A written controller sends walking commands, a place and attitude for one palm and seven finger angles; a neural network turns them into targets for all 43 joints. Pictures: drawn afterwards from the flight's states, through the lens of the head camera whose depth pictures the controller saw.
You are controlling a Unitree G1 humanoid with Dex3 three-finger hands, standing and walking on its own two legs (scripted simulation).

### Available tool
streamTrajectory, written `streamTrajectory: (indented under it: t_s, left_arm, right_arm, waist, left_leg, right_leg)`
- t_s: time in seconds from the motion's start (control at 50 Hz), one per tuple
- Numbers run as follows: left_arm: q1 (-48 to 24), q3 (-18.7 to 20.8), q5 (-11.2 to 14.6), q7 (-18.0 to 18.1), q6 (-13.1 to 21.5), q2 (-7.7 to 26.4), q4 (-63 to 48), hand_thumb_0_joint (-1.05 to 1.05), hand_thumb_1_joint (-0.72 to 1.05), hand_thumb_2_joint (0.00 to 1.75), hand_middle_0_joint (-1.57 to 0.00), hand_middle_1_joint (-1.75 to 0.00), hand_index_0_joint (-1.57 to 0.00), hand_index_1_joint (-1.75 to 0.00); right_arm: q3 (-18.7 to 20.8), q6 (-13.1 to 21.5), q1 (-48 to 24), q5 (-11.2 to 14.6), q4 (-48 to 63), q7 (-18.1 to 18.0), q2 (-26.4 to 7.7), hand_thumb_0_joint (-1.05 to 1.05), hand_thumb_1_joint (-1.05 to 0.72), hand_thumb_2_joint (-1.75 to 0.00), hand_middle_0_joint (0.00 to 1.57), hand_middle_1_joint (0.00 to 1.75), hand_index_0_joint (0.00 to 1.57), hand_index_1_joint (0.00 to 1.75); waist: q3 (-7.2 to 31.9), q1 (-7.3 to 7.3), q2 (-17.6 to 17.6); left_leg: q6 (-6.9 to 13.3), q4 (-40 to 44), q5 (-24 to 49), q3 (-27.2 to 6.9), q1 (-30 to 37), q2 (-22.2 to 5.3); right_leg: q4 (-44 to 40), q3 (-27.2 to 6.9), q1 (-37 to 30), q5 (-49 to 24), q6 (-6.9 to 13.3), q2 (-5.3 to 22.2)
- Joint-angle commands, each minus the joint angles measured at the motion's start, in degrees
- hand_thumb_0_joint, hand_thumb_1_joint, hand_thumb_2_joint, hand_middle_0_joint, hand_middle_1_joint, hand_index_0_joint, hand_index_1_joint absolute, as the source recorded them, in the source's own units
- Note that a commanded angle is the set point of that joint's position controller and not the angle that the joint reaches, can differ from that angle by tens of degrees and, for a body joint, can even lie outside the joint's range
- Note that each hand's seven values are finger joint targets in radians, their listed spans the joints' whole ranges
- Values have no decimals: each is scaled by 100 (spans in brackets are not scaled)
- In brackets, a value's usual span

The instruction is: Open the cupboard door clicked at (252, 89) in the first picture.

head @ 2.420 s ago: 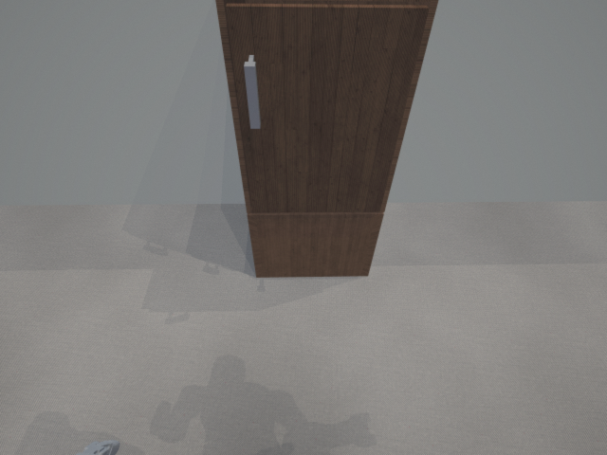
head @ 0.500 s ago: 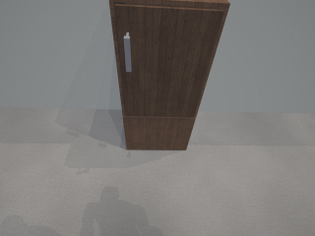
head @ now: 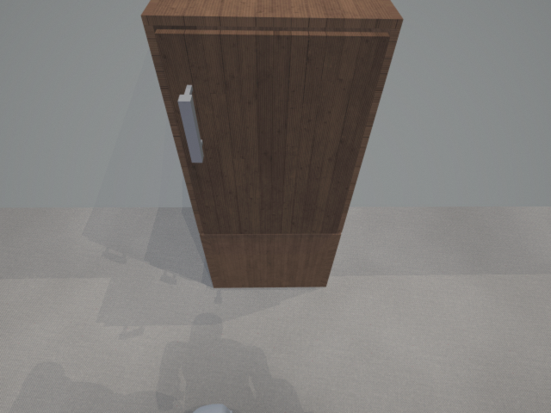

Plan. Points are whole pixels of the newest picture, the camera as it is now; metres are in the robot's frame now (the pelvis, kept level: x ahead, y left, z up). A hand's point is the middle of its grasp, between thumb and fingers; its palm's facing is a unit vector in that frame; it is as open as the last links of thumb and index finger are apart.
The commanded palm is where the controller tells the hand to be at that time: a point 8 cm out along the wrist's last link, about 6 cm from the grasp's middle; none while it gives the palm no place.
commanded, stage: take the last steps up to it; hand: left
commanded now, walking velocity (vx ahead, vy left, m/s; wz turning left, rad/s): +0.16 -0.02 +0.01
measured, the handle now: (193, 124) +0.63 +0.18 +0.06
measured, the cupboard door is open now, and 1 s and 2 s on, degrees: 0 0 0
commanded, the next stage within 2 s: come to a stop and stand still in 0.02 s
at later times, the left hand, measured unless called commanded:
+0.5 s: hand out of the picture +0.12 +0.18 -0.17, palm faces +0.03 -0.97 -0.23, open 7.4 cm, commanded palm none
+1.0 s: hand out of the picture +0.09 +0.18 -0.17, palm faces +0.06 -0.97 -0.21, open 7.4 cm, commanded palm none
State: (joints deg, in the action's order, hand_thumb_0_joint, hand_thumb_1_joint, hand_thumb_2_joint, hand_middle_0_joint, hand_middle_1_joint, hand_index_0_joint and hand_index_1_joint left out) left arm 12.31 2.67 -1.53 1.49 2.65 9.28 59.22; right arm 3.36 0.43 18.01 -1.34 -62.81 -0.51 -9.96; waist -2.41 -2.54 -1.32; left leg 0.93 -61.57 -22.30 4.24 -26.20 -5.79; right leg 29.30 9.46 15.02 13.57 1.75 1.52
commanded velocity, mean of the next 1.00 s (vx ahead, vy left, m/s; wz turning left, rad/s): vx -0.08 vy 0.03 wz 0.00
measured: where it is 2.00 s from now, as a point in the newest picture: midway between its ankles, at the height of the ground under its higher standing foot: outside the picture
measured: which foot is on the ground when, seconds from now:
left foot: up 0.00-0.12, down 0.14-0.56, up 0.58-0.94, down 0.96-1.00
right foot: down 0.00-0.16, up 0.18-0.54, down 0.56-0.98, up 1.00-1.00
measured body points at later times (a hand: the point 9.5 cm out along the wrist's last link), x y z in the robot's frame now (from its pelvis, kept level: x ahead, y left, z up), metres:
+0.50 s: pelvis +0.09 -0.01 +0.00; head +0.13 -0.01 +0.45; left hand +0.12 +0.23 -0.15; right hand +0.17 -0.25 -0.15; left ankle +0.12 +0.11 -0.73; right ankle +0.11 -0.14 -0.70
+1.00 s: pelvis +0.05 -0.01 +0.00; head +0.06 +0.00 +0.45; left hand +0.09 +0.23 -0.16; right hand +0.09 -0.25 -0.15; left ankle +0.04 +0.12 -0.74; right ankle +0.11 -0.15 -0.73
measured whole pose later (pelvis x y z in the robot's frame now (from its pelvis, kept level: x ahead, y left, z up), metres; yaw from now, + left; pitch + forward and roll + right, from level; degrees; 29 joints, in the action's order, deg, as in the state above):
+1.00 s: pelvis +0.05 -0.01 +0.00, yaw -1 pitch -1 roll +0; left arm 13.7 3.1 -1.1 1.4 -2.5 10.7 58.0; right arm 2.5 -1.3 13.6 -0.9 -59.1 -0.5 -9.8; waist -1.6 1.0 1.3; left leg -0.3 -29.7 -16.9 2.3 -11.9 -1.4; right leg 31.5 3.6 19.8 12.8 -1.1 4.3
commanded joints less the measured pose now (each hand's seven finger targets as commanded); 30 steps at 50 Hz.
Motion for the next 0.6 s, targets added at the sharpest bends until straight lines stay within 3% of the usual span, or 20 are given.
streamTrajectory:
  t_s: [0.0,0.04,0.08,0.1,0.12,0.14,0.16,0.18,0.2,0.24,0.3,0.34,0.4,0.44,0.48,0.5,0.52,0.54,0.56,0.58]
  left_arm:
    - [490,120,-13,-36,44,736,-80,0,90,90,-20,-30,-20,-30]
    - [638,119,11,-58,23,747,-18,0,90,90,-20,-30,-20,-30]
    - [587,118,30,-70,-26,708,-16,0,90,90,-20,-30,-20,-30]
    - [675,74,50,-95,-66,521,-32,0,90,90,-20,-30,-20,-30]
    - [796,21,79,-107,-101,194,-114,0,90,90,-20,-30,-20,-30]
    - [789,-9,83,-83,-98,168,-185,0,90,90,-20,-30,-20,-30]
    - [753,-26,42,-17,-163,217,-104,0,90,90,-20,-30,-20,-30]
    - [813,-38,44,4,-180,192,28,0,90,90,-20,-30,-20,-30]
    - [965,-58,67,11,-195,189,154,0,90,90,-20,-30,-20,-30]
    - [1060,-52,76,41,-297,230,181,0,90,90,-20,-30,-20,-30]
    - [880,32,33,40,-429,369,-27,0,90,90,-20,-30,-20,-30]
    - [778,103,21,35,-487,381,-163,0,90,90,-20,-30,-20,-30]
    - [715,151,35,22,-501,338,-302,0,90,90,-20,-30,-20,-30]
    - [783,149,39,20,-478,306,-309,0,90,90,-20,-30,-20,-30]
    - [1060,155,19,19,-409,349,-249,0,90,90,-20,-30,-20,-30]
    - [1151,156,-11,30,-346,511,-229,0,90,90,-20,-30,-20,-30]
    - [980,201,-79,75,-263,994,-300,0,90,90,-20,-30,-20,-30]
    - [918,217,-49,60,-261,1304,-390,0,90,90,-20,-30,-20,-30]
    - [926,201,-38,79,-278,1266,-398,0,90,90,-20,-30,-20,-30]
    - [644,240,-48,107,-266,1280,-400,0,90,90,-20,-30,-20,-30]
  right_arm:
    - [-66,79,463,-12,288,78,139,0,-90,-90,20,30,20,30]
    - [-73,142,240,-8,370,76,53,0,-90,-90,20,30,20,30]
    - [-66,215,585,-2,281,63,-53,0,-90,-90,20,30,20,30]
    - [-29,245,805,-7,184,34,-287,0,-90,-90,20,30,20,30]
    - [36,270,1041,-53,182,-28,-729,0,-90,-90,20,30,20,30]
    - [41,213,927,-59,268,-86,-955,0,-90,-90,20,30,20,30]
    - [-30,209,596,-57,292,-171,-848,0,-90,-90,20,30,20,30]
    - [-112,222,209,-36,350,-215,-673,0,-90,-90,20,30,20,30]
    - [-155,240,-124,5,411,-247,-631,0,-90,-90,20,30,20,30]
    - [-74,188,-351,55,448,-284,-641,0,-90,-90,20,30,20,30]
    - [110,42,-343,56,469,-307,-918,0,-90,-90,20,30,20,30]
    - [177,-39,-460,33,511,-296,-970,0,-90,-90,20,30,20,30]
    - [234,-88,-806,-6,625,-253,-999,0,-90,-90,20,30,20,30]
    - [242,-125,-950,-21,671,-205,-977,0,-90,-90,20,30,20,30]
    - [245,-159,-1013,-6,712,-157,-935,0,-90,-90,20,30,20,30]
    - [231,-175,-958,24,719,-115,-817,0,-90,-90,20,30,20,30]
    - [180,-189,-667,75,780,-69,-410,0,-90,-90,20,30,20,30]
    - [161,-258,-747,93,887,-57,-301,0,-90,-90,20,30,20,30]
    - [160,-365,-897,57,921,-77,-328,0,-90,-90,20,30,20,30]
    - [154,-388,-878,43,887,-77,-317,0,-90,-90,20,30,20,30]
  waist:
    - [-69,87,791]
    - [-101,144,753]
    - [-42,-74,337]
    - [-69,-122,-283]
    - [-141,-160,-1367]
    - [-130,-85,-1489]
    - [-205,49,-1331]
    - [-192,185,-913]
    - [-44,311,-718]
    - [346,317,-594]
    - [517,185,-496]
    - [551,168,-633]
    - [537,257,-907]
    - [463,318,-978]
    - [459,475,-766]
    - [525,525,-256]
    - [508,401,1211]
    - [408,493,1610]
    - [400,539,1198]
    - [326,437,1450]
  left_leg:
    - [-106,1469,360,172,502,-37]
    - [-106,2074,555,284,813,75]
    - [-142,2951,931,434,1785,204]
    - [-102,3387,797,56,2188,10]
    - [334,4252,1010,-1499,2308,-1074]
    - [855,4795,1708,-2467,2021,-1800]
    - [969,4756,2792,-2325,1637,-1825]
    - [945,4575,3872,-1849,1511,-1682]
    - [918,4405,4760,-1344,1579,-1519]
    - [853,4094,5877,-733,2155,-1315]
    - [929,3907,6265,-599,2553,-1450]
    - [931,3851,5945,-470,2493,-1429]
    - [817,3788,5259,-298,2168,-1360]
    - [734,3753,4466,-323,1815,-1264]
    - [486,3400,3341,-238,1454,-1029]
    - [209,2950,2363,-41,1302,-665]
    - [-158,2001,452,350,601,87]
    - [-212,1154,-1173,-3,381,489]
    - [-190,474,-1299,-378,395,463]
    - [-175,-27,-1127,-580,109,455]
  right_leg:
    - [-1677,-990,477,219,802,1306]
    - [-1519,-1051,414,334,767,1249]
    - [-971,-811,749,781,547,981]
    - [-294,-618,990,908,357,659]
    - [873,-203,1503,1157,15,94]
    - [1728,-251,1459,2004,-142,-74]
    - [2181,-706,1283,2054,-182,145]
    - [2295,-847,1026,1806,-245,305]
    - [2151,-912,793,1590,-310,395]
    - [1843,-825,704,1169,-393,361]
    - [1991,-733,919,1165,-385,226]
    - [2290,-763,1029,1192,-370,147]
    - [1936,-751,785,1038,-309,163]
    - [1463,-642,410,831,-272,139]
    - [432,-549,-188,-7,-283,149]
    - [-296,-657,-484,-881,-299,298]
    - [-828,-1975,-707,-2201,11,1361]
    - [-1068,-2535,-282,-2949,642,2196]
    - [-1121,-2601,12,-2768,952,2282]
    - [-1064,-2658,2,-2488,1025,2136]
